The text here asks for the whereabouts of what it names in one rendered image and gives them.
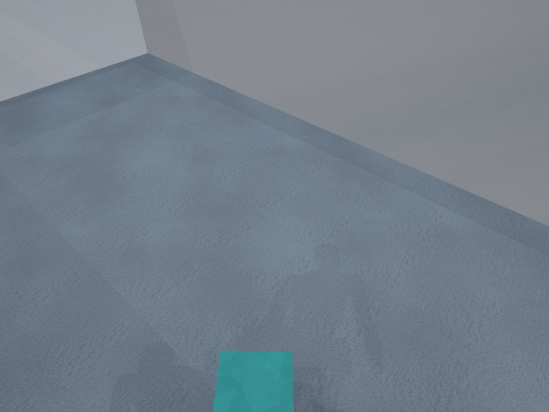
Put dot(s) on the carton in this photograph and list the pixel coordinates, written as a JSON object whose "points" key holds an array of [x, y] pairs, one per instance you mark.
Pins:
{"points": [[254, 381]]}

